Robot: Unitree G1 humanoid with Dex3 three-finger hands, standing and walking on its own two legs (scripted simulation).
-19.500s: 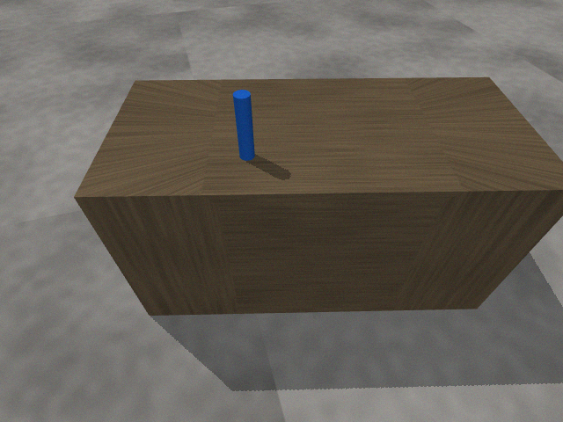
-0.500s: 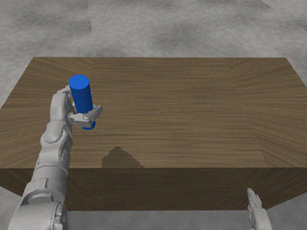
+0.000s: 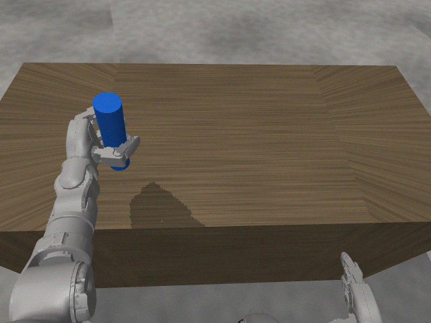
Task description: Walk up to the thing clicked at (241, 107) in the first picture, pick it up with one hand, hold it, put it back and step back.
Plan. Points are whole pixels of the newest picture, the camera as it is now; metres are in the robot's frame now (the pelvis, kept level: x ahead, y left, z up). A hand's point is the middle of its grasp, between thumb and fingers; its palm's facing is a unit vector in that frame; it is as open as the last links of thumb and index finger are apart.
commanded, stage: lower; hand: left
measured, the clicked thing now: (114, 137) +0.44 +0.17 +0.09
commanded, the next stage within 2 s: loosen in 1.06 s
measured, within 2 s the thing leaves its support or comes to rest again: rests again in 1.48 s
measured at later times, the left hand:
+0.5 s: hand (125, 150) +0.46 +0.16 +0.03, palm faces +0.04 -1.00 +0.00, open 7.0 cm
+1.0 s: hand (128, 157) +0.47 +0.17 +0.00, palm faces +0.06 -1.00 +0.00, open 7.0 cm
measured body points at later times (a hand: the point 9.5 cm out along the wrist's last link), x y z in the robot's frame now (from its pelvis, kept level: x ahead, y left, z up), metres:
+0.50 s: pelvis -0.01 +0.00 -0.03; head +0.09 +0.02 +0.41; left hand +0.45 +0.22 +0.03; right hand +0.15 -0.25 -0.06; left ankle -0.03 +0.12 -0.70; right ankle +0.06 -0.13 -0.70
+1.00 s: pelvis -0.03 +0.00 -0.05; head +0.09 +0.02 +0.38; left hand +0.46 +0.22 +0.00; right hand +0.13 -0.26 -0.06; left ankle -0.03 +0.12 -0.70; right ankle +0.06 -0.13 -0.70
